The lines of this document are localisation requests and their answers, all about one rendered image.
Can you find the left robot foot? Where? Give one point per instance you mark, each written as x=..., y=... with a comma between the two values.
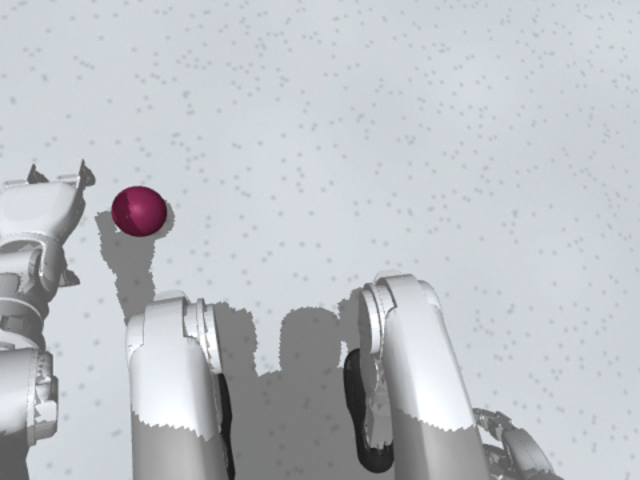
x=226, y=426

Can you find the left robot arm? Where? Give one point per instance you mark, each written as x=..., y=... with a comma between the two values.
x=30, y=271

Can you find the right robot foot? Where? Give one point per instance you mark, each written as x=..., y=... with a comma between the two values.
x=372, y=459

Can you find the right robot hand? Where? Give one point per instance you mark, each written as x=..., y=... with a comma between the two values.
x=521, y=458

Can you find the ball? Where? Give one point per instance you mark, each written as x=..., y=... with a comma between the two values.
x=139, y=211

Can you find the left robot hand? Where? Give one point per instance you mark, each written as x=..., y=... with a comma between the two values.
x=32, y=204

